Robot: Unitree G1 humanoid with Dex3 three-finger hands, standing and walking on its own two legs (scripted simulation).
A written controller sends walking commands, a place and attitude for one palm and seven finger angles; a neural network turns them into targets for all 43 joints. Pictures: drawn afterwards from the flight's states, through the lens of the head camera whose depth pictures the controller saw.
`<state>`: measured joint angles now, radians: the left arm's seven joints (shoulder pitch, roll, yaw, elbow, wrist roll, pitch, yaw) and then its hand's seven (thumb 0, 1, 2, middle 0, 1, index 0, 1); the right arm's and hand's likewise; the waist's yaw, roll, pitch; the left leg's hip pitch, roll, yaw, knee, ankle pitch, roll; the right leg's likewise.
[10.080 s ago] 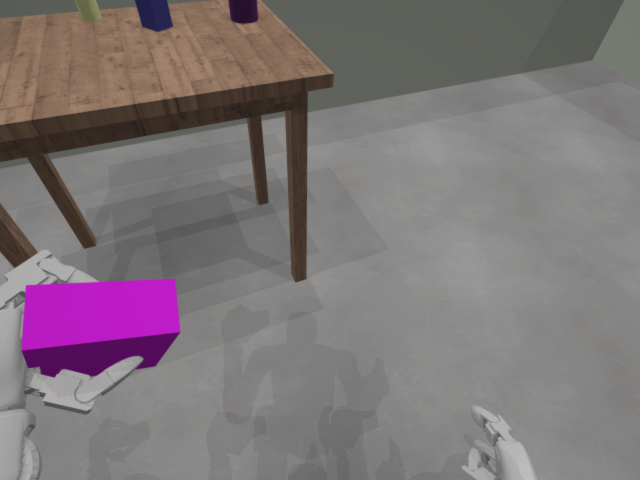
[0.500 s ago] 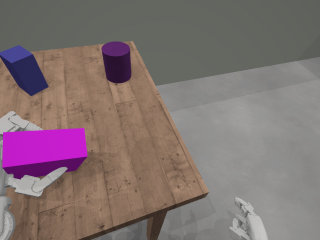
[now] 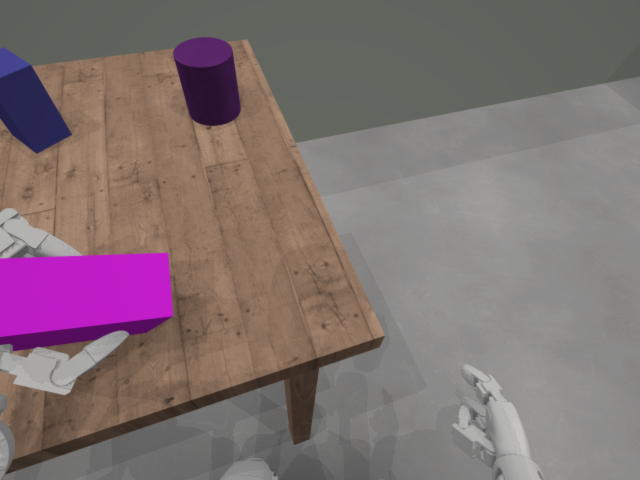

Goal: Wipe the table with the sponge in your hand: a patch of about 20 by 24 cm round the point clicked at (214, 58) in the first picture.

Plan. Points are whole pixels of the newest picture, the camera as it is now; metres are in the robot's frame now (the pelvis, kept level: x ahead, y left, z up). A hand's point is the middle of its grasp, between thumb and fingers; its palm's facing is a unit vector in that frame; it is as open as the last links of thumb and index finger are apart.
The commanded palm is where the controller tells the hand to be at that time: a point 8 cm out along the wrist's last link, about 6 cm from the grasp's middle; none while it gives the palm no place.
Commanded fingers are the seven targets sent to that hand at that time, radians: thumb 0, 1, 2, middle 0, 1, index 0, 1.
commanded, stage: shuffle to correct the standing spot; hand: left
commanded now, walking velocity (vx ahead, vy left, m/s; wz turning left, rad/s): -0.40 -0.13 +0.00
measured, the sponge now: (109, 302) +0.23 +0.21 +0.16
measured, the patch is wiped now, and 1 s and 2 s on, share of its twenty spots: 0.00 0.00 0.00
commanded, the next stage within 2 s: come to a stop and stand still in 0.30 s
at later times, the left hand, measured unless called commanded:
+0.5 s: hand (95, 383) +0.16 +0.19 +0.18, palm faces +0.27 -0.85 -0.45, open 9.5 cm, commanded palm +0.11 +0.24 +0.18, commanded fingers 0.00 0.10 1.30 -1.20 -1.60 -1.20 -1.60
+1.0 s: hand (66, 385) +0.16 +0.21 +0.17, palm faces +0.32 -0.87 -0.37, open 9.6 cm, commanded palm +0.11 +0.25 +0.18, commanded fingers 0.00 0.10 1.30 -1.20 -1.60 -1.20 -1.60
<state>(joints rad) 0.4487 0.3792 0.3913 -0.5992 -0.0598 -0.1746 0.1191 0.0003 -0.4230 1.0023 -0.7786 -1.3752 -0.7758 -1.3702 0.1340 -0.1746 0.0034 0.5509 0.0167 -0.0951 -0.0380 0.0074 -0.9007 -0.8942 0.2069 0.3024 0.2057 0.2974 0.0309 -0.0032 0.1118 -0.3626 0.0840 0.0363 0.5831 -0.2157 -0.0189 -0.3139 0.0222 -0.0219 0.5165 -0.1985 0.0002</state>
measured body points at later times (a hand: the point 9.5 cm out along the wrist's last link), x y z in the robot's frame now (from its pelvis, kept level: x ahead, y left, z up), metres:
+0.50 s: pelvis -0.06 -0.03 +0.00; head -0.01 -0.01 +0.45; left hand +0.14 +0.23 +0.20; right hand +0.10 -0.26 -0.09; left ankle +0.00 +0.10 -0.71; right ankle -0.06 -0.15 -0.73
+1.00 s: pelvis -0.06 -0.02 +0.01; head -0.05 -0.01 +0.46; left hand +0.14 +0.26 +0.19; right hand +0.10 -0.25 -0.06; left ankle -0.04 +0.07 -0.73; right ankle -0.06 -0.15 -0.73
